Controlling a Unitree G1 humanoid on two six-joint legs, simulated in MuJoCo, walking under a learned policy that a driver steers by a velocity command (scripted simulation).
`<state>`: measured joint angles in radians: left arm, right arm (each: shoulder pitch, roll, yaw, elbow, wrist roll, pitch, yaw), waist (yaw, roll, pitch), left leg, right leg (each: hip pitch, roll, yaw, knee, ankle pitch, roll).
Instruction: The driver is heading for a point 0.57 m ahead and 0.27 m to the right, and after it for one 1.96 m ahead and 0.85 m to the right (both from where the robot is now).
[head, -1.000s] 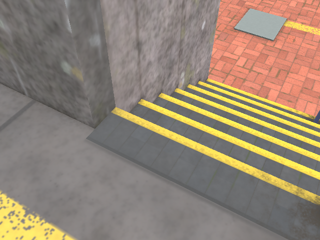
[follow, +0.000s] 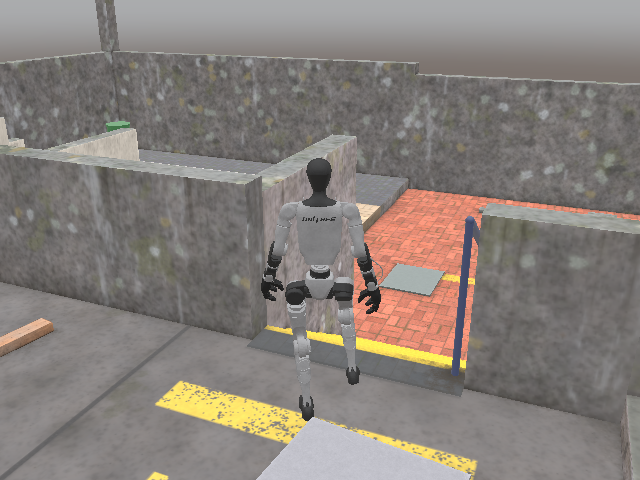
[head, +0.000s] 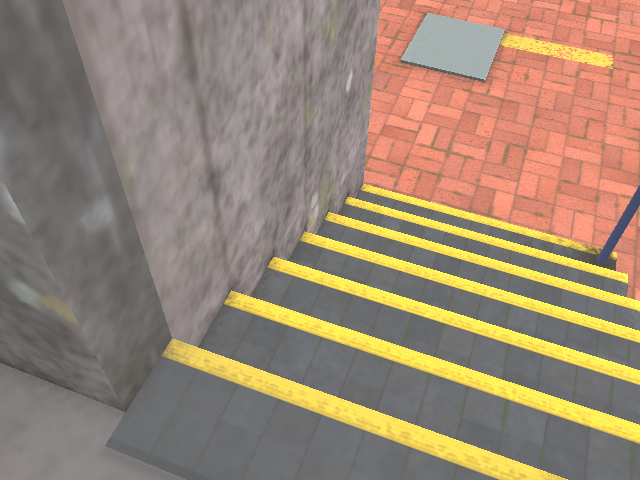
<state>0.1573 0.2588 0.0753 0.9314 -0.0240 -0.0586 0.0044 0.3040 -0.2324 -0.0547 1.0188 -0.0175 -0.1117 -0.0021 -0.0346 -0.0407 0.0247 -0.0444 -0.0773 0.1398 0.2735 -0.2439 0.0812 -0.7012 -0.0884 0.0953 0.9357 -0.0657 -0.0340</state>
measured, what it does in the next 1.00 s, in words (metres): walks ahead, turning right: right foot, then left foot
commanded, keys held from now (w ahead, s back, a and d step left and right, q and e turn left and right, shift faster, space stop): w+e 0.98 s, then e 0.02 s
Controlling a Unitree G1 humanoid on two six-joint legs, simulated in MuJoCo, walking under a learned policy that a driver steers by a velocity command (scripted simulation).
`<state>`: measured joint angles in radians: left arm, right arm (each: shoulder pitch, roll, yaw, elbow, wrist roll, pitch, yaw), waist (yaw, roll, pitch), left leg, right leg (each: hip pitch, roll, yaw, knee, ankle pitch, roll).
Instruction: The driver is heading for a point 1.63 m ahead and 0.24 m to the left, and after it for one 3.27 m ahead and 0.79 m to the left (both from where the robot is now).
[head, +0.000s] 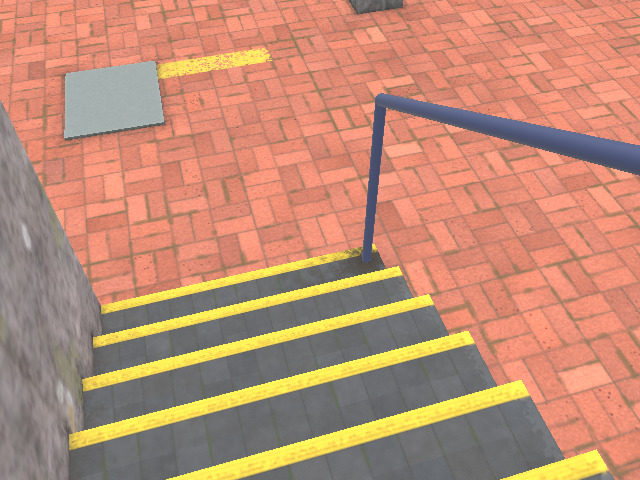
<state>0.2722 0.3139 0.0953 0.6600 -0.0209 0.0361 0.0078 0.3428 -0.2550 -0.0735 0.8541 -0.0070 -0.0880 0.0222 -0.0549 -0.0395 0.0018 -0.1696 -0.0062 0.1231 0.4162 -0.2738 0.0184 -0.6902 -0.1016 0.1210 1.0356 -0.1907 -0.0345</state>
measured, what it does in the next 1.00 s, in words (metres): goes down: right foot, then left foot 0.17 m lower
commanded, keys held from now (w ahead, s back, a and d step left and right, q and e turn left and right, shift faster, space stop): e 0.30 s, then q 0.64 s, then w+q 0.06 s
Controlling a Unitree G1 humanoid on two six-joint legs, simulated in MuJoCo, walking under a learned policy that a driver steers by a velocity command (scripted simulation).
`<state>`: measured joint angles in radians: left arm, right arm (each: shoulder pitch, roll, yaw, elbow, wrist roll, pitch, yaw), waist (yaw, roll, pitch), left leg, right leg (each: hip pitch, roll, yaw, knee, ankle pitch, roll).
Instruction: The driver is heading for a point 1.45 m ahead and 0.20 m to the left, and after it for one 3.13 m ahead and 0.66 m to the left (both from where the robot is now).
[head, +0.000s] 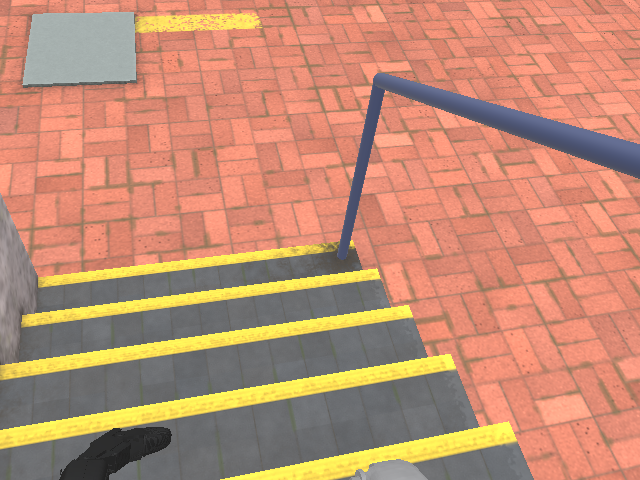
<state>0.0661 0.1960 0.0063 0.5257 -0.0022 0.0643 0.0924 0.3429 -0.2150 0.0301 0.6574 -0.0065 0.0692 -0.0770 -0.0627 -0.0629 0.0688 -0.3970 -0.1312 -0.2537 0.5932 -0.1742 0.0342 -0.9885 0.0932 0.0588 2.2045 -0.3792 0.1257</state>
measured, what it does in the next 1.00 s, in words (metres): goes down, turning left: right foot 0.13 m higher, then left foot 0.13 m lower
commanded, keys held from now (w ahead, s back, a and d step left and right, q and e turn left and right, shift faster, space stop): w+q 0.46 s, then w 0.54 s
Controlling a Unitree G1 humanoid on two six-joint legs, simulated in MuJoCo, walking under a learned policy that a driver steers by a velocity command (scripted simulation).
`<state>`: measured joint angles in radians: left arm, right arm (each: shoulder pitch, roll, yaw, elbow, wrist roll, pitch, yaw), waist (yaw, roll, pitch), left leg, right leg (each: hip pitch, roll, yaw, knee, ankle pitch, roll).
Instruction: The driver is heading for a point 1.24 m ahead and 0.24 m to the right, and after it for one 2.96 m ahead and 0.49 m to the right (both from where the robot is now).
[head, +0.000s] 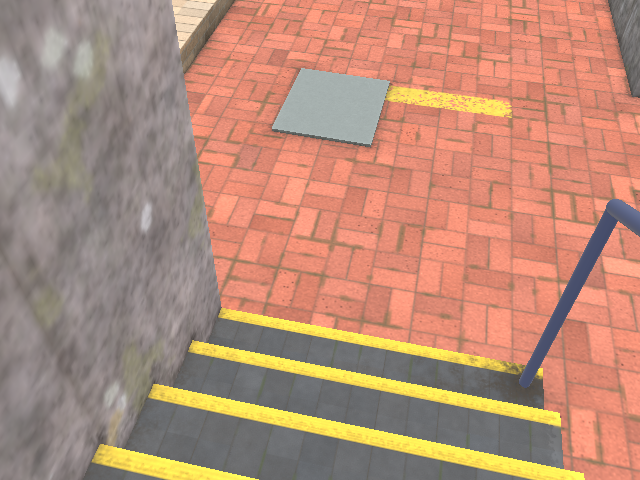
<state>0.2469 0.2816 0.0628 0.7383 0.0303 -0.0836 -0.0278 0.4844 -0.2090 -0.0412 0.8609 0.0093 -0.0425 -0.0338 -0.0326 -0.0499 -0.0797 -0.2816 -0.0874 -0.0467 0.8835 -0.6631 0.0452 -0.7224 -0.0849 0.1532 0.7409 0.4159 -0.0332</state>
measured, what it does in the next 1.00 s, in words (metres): goes down: right foot 0.17 m lower, then left foot 0.17 m lower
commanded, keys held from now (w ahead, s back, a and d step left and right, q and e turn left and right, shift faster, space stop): w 1.00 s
